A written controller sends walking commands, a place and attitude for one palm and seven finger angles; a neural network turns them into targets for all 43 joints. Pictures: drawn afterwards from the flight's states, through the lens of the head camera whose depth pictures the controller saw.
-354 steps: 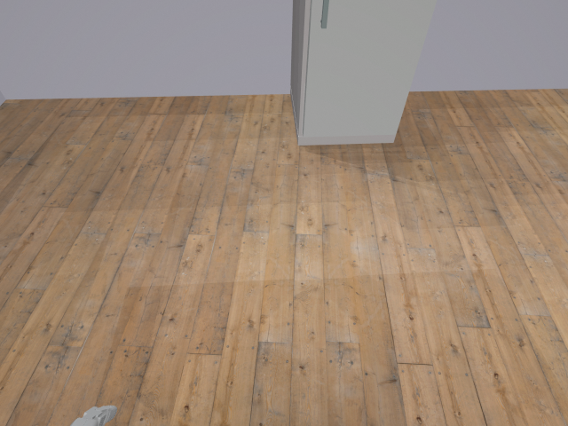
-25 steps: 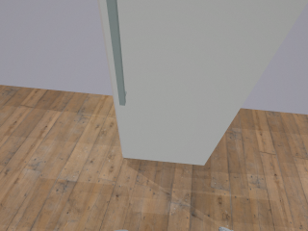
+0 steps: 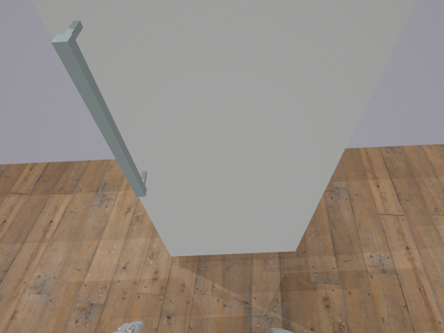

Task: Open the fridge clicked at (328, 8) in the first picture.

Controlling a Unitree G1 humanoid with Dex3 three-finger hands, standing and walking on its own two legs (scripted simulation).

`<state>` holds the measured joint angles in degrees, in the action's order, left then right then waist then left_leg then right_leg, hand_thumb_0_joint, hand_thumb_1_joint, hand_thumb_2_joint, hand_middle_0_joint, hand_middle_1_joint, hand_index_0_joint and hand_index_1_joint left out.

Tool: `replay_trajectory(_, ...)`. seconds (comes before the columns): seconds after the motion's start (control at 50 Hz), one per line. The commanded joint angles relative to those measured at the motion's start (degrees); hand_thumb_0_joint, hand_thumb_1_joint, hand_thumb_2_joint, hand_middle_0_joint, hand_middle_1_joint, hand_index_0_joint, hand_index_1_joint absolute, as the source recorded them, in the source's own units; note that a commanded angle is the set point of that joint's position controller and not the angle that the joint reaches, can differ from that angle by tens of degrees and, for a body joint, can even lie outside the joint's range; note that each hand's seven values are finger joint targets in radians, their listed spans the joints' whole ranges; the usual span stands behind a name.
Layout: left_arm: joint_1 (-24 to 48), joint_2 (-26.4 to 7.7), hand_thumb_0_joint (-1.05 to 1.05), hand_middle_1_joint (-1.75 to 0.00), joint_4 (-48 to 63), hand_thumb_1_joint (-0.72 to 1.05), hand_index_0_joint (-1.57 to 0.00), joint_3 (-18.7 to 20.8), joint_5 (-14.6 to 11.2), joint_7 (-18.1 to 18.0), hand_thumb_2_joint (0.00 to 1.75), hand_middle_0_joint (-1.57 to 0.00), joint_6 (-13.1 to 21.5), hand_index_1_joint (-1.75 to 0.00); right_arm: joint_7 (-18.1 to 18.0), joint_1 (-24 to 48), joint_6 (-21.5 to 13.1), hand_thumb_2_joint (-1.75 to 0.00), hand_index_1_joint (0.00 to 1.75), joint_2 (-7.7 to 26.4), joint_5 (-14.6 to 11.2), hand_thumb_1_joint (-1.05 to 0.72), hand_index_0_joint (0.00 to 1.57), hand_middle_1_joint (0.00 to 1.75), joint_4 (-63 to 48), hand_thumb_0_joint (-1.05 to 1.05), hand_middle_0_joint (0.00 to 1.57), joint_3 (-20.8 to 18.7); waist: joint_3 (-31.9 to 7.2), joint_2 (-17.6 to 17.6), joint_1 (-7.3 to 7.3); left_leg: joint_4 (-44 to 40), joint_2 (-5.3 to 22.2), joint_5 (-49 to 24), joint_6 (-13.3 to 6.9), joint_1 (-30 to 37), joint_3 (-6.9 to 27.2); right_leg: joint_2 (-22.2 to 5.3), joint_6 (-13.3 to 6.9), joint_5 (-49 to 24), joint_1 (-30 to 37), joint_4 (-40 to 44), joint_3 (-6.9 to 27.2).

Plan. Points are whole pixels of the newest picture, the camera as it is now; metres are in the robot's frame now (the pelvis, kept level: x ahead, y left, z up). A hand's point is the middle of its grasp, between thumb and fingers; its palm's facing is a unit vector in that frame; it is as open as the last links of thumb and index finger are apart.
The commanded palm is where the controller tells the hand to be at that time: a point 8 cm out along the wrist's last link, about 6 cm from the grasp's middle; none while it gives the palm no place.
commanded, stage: come to a stop and stand still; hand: left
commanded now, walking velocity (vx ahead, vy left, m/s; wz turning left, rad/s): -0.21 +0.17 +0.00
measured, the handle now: (116, 130) +0.45 +0.21 +0.12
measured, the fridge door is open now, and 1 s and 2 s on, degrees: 0 0 0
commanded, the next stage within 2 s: look again from close up in 1.72 s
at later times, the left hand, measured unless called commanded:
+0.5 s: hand out of the picture -0.04 +0.26 -0.17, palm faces +0.07 -0.97 -0.22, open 7.4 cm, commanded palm none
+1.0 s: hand out of the picture -0.10 +0.20 -0.17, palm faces +0.01 -0.99 -0.16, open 7.4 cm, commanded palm none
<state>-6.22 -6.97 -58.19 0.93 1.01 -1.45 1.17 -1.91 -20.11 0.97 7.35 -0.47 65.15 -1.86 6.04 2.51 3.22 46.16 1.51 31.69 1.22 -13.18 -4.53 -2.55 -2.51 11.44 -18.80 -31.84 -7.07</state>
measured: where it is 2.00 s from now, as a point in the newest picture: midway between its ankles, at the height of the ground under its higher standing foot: outside the picture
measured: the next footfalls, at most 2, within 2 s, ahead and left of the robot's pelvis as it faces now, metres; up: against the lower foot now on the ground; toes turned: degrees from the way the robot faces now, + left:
left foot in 0.28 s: +0.00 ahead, +0.16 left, +0.00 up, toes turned +2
right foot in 0.60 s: -0.07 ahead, -0.05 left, +0.00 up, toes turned -3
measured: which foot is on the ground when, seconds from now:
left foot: up 0.00-0.26, down 0.28-1.00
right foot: down 0.00-0.28, up 0.30-0.58, down 0.60-1.00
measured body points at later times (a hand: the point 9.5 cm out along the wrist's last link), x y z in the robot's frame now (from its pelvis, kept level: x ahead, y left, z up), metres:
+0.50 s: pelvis -0.06 +0.06 +0.01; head -0.05 +0.08 +0.46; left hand -0.05 +0.31 -0.15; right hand -0.01 -0.17 -0.13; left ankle -0.04 +0.16 -0.73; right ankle -0.08 -0.07 -0.69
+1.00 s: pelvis -0.10 +0.05 +0.01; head -0.10 +0.05 +0.46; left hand -0.10 +0.26 -0.15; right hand -0.14 -0.16 -0.15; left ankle -0.04 +0.16 -0.73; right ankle -0.11 -0.05 -0.73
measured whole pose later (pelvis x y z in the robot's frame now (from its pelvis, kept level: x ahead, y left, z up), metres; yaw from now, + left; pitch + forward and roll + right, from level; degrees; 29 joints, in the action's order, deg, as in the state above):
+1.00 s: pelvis -0.10 +0.05 +0.01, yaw -1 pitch -3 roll +0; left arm -17.3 -6.5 -65.0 -0.1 0.3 -2.1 -0.6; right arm -1.5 -18.8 1.0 7.3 0.4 67.1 -0.2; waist 1.8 0.1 1.2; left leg 22.5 0.3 7.6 -1.1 -12.4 -3.6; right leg 0.9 -1.7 14.5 -7.1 -24.1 -2.6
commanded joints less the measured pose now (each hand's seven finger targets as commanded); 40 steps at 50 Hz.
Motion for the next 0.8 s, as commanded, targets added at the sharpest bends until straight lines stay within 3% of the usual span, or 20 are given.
replay_trajectory(0.0,-4.93,-11.56,0.0,-0.3,1.48,0.9,-0.2,3.17,0.34,-1.91,0.9,-0.2,-0.72,-0.3,-0.16,-2.69,0.85,-0.9,0.3,3.23,0.22,-0.9,0.2,0.3,-3.08,0.0,0.2,-1.47,-10.76,-7.14,-3.57,10.06,1.3,0.67,0.77,-6.14,4.19,-18.51,-10.34,-42.04,10.74,9.33,13.69)
replay_trajectory(0.08,-3.21,-12.2,0.0,-0.3,3.05,0.9,-0.2,4.3,0.79,-1.75,0.9,-0.2,-1.65,-0.3,0.63,-1.22,2.14,-0.9,0.3,3.29,0.96,-0.9,0.2,0.3,-4.77,0.0,0.2,-2.14,-8.67,-10.35,-3.53,10.63,0.49,-3.49,1.48,-6.2,3.46,-16.85,-8.58,-23.42,3.4,13.02,13.28)
replay_trajectory(0.18,-2.52,-12.86,0.0,-0.3,3.91,0.9,-0.2,4.63,1.15,-1.24,0.9,-0.2,-2.42,-0.3,1.14,-1.49,1.05,-0.9,0.3,3.8,1.01,-0.9,0.2,0.3,-6.54,0.0,0.2,-2.03,-8.99,-13.64,-3.21,-5.37,-0.26,-7.76,0.84,-1.51,1.59,-13.51,-5.95,-2.48,1.79,13.78,13.93)
replay_trajectory(0.2,-2.18,-12.73,0.0,-0.3,3.73,0.9,-0.2,4.65,0.97,-1.19,0.9,-0.2,-2.58,-0.3,1.08,-3.07,0.67,-0.9,0.3,3.7,0.93,-0.9,0.2,0.3,-6.25,0.0,0.2,-1.88,-9.17,-13.05,-2.17,-12.65,-0.32,-11.63,0.79,2.33,1.1,-12.56,-4.47,1.0,0.3,11.77,12.99)
replay_trajectory(0.22,-2.32,-12.03,0.0,-0.3,3.93,0.9,-0.2,4.42,0.53,-0.99,0.9,-0.2,-2.96,-0.3,1.07,-4.44,0.32,-0.9,0.3,4.32,0.99,-0.9,0.2,0.3,-5.82,0.0,0.2,-1.84,-8.86,-10.56,-1.61,-19.33,-0.43,-15.76,0.55,6.93,0.94,-10.77,-2.24,6.14,-3.49,9.2,11.77)
replay_trajectory(0.24,-2.72,-9.85,0.0,-0.3,4.43,0.9,-0.2,3.88,0.02,-0.76,0.9,-0.2,-3.38,-0.3,0.99,-4.49,-0.15,-0.9,0.3,6.93,1.28,-0.9,0.2,0.3,-6.4,0.0,0.2,-2.16,-7.45,-1.54,-1.34,-26.46,4.18,-13.19,-0.71,7.0,7.53,-6.48,0.27,11.07,-7.33,2.57,8.8)
replay_trajectory(0.26,-2.9,-6.71,0.0,-0.3,5.34,0.9,-0.2,3.35,-0.49,-0.42,0.9,-0.2,-3.84,-0.3,0.8,-1.46,-0.35,-0.9,0.3,11.11,1.91,-0.9,0.2,0.3,-8.44,0.0,0.2,-2.91,-3.39,13.25,-1.79,-35.6,15.21,-8.57,-4.56,-1.59,21.65,-0.14,3.83,15.64,-9.91,-6.81,3.37)
replay_trajectory(0.28,-1.86,-7.17,0.0,-0.3,5.36,0.9,-0.2,3.45,-0.17,-0.52,0.9,-0.2,-4.19,-0.3,0.51,3.99,-0.11,-0.9,0.3,12.65,2.17,-0.9,0.2,0.3,-10.82,0.0,0.2,-2.75,0.39,13.08,-2.48,-39.56,18.57,-5.19,-8.09,-12.43,24.35,0.66,3.62,16.08,-6.1,-14.08,6.85)
replay_trajectory(0.3,-2.86,-8.07,0.0,-0.3,4.5,0.9,-0.2,3.64,0.42,-0.59,0.9,-0.2,-4.82,-0.3,0.31,8.01,-0.38,-0.9,0.3,11.3,2.17,-0.9,0.2,0.3,-11.57,0.0,0.2,-2.27,1.19,12.44,-3.93,-40.85,17.16,-2.88,-8.53,-16.64,21.93,-0.31,3.3,14.64,-3.18,-18.69,9.43)
replay_trajectory(0.32,-3.86,-8.63,0.0,-0.3,3.17,0.9,-0.2,3.95,0.82,-0.31,0.9,-0.2,-5.11,-0.3,0.03,9.86,-0.35,-0.9,0.3,10.73,2.18,-0.9,0.2,0.3,-11.55,0.0,0.2,-1.94,2.48,9.42,-4.83,-39.99,13.88,-3.79,-7.25,-16.89,17.91,0.37,3.34,11.6,-3.18,-22.89,10.17)
replay_trajectory(0.36,-8.59,-7.63,0.0,-0.3,1.17,0.9,-0.2,3.56,0.63,-0.01,0.9,-0.2,-4.48,-0.3,-0.22,10.8,-0.68,-0.9,0.3,9.87,1.89,-0.9,0.2,0.3,-11.51,0.0,0.2,-1.31,0.81,5.1,-6.03,-36.32,11.07,-10.92,-7.64,-10.19,13.08,1.15,3.81,9.2,-5.38,-26.26,9.23)
replay_trajectory(0.4,-9.9,-7.28,0.0,-0.3,0.26,0.9,-0.2,2.86,0.47,0.05,0.9,-0.2,-3.84,-0.3,-0.33,9.26,-0.97,-0.9,0.3,9.24,1.48,-0.9,0.2,0.3,-10.69,0.0,0.2,-1.17,-1.06,3.1,-5.45,-34.48,10.14,-17.62,-8.71,-2.47,11.04,0.6,4.36,9.53,-6.53,-22.09,8.01)
replay_trajectory(0.48,-7.92,-6.08,0.0,-0.3,0.65,0.9,-0.2,1.43,-0.01,-0.22,0.9,-0.2,-2.83,-0.3,-0.48,3.3,-1.25,-0.9,0.3,9.68,1.49,-0.9,0.2,0.3,-7.61,0.0,0.2,-1.45,-6.1,4.94,-1.99,-31.41,12.32,-30.63,-10.72,9.37,14.34,-0.2,4.7,14.29,-2.79,-6.74,6.19)
replay_trajectory(0.52,-10.3,-5.81,0.0,-0.3,-0.74,0.9,-0.2,1.12,-0.35,-0.43,0.9,-0.2,-2.19,-0.3,-0.32,2.51,-1.42,-0.9,0.3,9.82,1.23,-0.9,0.2,0.3,-6.41,0.0,0.2,-1.38,-8.67,4.94,-2.63,-28.2,11.6,-40.49,-10.08,11.89,13.66,0.11,4.43,10.11,2.22,3.78,5.94)
replay_trajectory(0.56,-14.53,-6.74,0.0,-0.3,-3.43,0.9,-0.2,0.82,-0.35,-0.92,0.9,-0.2,-1.25,-0.3,-0.1,2.89,-1.69,-0.9,0.3,8.53,0.43,-0.9,0.2,0.3,-5.52,0.0,0.2,-1.05,-10.45,0.75,-3.82,-24.27,8.29,-38.04,-6.25,8.25,10.89,-1.61,3.79,-3.51,11.23,14.62,7.84)
replay_trajectory(0.58,-14.16,-7.86,0.0,-0.3,-4.1,0.9,-0.2,0.73,-0.26,-1.21,0.9,-0.2,-0.85,-0.3,0.04,3.1,-1.77,-0.9,0.3,6.86,0.01,-0.9,0.2,0.3,-5.58,0.0,0.2,-0.77,-8.73,-3.03,-2.78,-23.32,5.82,-33.16,-3.75,4.53,8.4,-5.08,2.16,-8.23,12.67,14.25,12.25)
replay_trajectory(0.62,-12.93,-8.63,0.0,-0.3,-4.18,0.9,-0.2,0.29,-0.36,-1.25,0.9,-0.2,-0.5,-0.3,0.43,3.62,-1.75,-0.9,0.3,5.41,0.18,-0.9,0.2,0.3,-5.11,0.0,0.2,-0.14,-6.55,-4.87,-2.24,-24.6,3.24,-28.46,-2.17,4.45,6.63,-8.62,0.01,-13.04,9.87,13.01,13.13)
replay_trajectory(0.64,-12.43,-7.9,0.0,-0.3,-4.66,0.9,-0.2,0.27,-0.45,-1.25,0.9,-0.2,-0.07,-0.3,0.35,3.63,-1.38,-0.9,0.3,5.53,0.66,-0.9,0.2,0.3,-4.36,0.0,0.2,-0.07,-5.67,-11.82,-2.08,-24.47,3.28,-27.67,-1.85,5.56,6.1,-6.99,-0.16,-11.52,7.92,13.35,13.32)
replay_trajectory(0.68,-12.08,-6.57,0.0,-0.3,-4.76,0.9,-0.2,-0.28,-0.63,-1.26,0.9,-0.2,-0.11,-0.3,0.3,2.9,-1.3,-0.9,0.3,6.55,0.78,-0.9,0.2,0.3,-3.32,0.0,0.2,0.02,-3.68,-11.49,-1.83,-25.88,3.83,-26.5,-2.07,7.37,6.36,-5.98,0.27,-5.51,5.06,14.47,12.43)
replay_trajectory(0.78,-13.18,-6.11,0.0,-0.3,-5.4,0.9,-0.2,-0.26,-0.63,-1.3,0.9,-0.2,-0.77,-0.3,0.36,2.13,-0.95,-0.9,0.3,5.91,0.83,-0.9,0.2,0.3,-1.18,0.0,0.2,0.64,1.94,-4.39,-2.49,-28.46,3.78,-19.71,-2.13,4.23,6.98,-4.2,0.98,7.58,2.13,16.46,12.15)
